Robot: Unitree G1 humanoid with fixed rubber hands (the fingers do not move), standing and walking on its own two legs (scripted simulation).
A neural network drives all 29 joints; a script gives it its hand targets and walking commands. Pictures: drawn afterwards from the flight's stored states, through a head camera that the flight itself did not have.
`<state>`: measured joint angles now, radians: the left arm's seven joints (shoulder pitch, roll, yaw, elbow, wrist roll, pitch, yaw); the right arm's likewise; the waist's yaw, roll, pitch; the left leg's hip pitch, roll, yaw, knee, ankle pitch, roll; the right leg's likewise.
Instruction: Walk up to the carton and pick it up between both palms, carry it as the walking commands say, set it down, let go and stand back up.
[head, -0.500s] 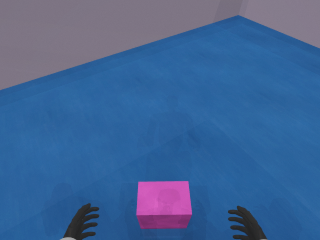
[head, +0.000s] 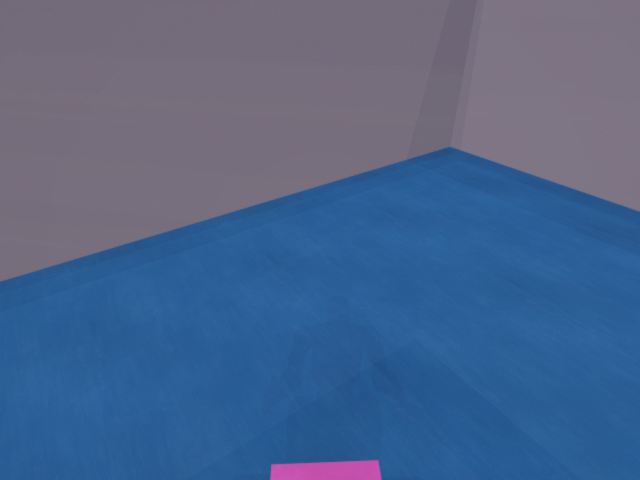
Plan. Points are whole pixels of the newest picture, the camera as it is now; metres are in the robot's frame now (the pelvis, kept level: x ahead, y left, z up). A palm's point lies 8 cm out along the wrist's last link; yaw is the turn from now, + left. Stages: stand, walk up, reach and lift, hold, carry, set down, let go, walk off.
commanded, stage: stand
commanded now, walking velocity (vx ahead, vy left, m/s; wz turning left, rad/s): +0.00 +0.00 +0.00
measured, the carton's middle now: out of the picture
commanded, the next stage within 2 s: none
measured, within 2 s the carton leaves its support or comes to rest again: neither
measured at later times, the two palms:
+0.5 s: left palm out of the picture -0.04 +0.22 -0.15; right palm out of the picture -0.09 -0.20 -0.15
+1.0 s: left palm out of the picture -0.10 +0.25 -0.16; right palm out of the picture -0.14 -0.13 -0.15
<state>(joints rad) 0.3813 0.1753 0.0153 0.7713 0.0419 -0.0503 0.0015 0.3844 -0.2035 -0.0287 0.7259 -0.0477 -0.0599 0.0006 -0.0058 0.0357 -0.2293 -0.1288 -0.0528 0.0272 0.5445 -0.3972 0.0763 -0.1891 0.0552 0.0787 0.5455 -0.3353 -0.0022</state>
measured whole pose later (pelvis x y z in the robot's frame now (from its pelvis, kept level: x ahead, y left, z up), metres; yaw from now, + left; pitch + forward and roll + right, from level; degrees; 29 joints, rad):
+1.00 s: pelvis -0.05 +0.06 +0.00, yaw -3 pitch -3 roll -1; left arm 0.47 0.08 -0.01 1.15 0.02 0.02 0.04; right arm 0.53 -0.12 0.01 1.09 -0.02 -0.03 -0.04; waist -0.02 0.01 -0.14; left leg -0.14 -0.13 0.12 0.48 -0.30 0.17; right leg -0.24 -0.02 0.17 0.53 -0.25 0.06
